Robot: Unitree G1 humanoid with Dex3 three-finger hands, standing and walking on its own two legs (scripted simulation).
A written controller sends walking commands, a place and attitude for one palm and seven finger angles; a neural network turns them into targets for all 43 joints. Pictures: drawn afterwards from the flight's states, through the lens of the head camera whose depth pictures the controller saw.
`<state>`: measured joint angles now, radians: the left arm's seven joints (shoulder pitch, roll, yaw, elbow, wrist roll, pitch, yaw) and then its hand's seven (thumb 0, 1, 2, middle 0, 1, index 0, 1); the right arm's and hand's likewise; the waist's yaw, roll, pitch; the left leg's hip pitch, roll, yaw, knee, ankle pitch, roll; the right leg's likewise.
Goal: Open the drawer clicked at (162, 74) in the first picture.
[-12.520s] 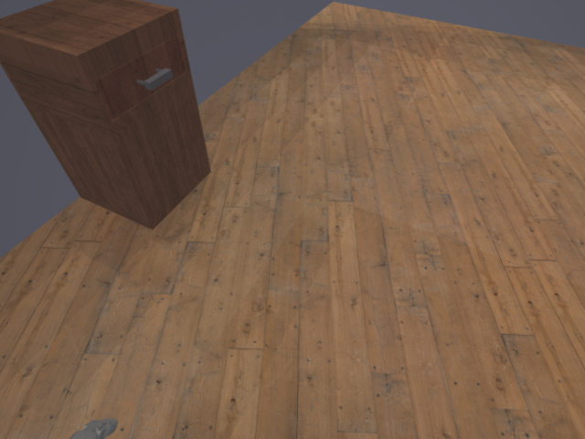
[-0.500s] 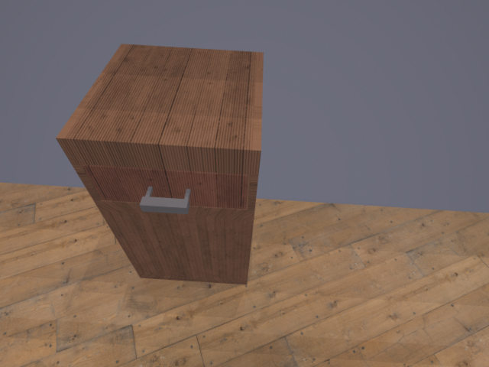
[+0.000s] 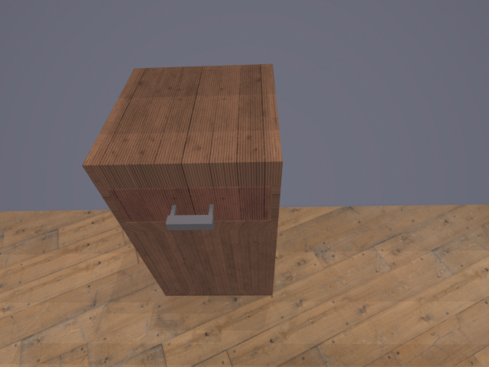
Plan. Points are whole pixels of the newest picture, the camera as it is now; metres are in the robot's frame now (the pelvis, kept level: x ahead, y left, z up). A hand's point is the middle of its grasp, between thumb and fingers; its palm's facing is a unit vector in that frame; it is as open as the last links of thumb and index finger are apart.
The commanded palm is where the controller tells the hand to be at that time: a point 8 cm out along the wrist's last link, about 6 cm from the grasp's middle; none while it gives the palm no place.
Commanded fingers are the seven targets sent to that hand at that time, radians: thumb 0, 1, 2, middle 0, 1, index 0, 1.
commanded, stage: come to a stop and stand still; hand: left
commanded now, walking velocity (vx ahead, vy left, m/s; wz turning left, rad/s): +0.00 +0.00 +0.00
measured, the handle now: (191, 215) +0.49 +0.18 -0.14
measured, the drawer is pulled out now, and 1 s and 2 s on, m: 0.00 0.00 0.00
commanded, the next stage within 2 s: look again from close up in 0.10 s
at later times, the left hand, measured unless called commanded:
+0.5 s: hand out of the picture +0.02 +0.14 -0.16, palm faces +0.01 -0.98 -0.20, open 7.3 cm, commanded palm none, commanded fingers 0.00 0.90 0.90 -0.20 -0.30 -0.20 -0.30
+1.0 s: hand out of the picture +0.02 +0.09 -0.16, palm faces +0.03 -0.98 -0.21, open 7.3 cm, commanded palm none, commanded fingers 0.00 0.90 0.90 -0.20 -0.30 -0.20 -0.30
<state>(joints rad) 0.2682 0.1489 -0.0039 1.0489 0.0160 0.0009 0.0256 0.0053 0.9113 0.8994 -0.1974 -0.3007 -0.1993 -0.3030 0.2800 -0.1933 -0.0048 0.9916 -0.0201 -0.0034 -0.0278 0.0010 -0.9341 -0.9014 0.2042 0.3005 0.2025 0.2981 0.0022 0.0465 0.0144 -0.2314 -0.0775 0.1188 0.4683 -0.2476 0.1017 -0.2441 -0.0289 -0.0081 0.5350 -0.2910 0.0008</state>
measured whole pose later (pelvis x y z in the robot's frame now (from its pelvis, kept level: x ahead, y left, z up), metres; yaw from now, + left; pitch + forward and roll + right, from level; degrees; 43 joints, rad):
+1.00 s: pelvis +0.04 -0.07 +0.01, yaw +0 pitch +1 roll +2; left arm 0.31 0.11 -0.01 1.12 0.01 -0.02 0.05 0.01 0.92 0.90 -0.20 -0.30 -0.20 -0.30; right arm 0.27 -0.15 0.01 1.11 -0.01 0.00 -0.05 0.00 -0.92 -0.90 0.20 0.30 0.20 0.30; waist 0.01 0.01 0.03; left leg -0.14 0.00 0.08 0.40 -0.26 0.00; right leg -0.15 0.05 -0.04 0.46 -0.32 -0.09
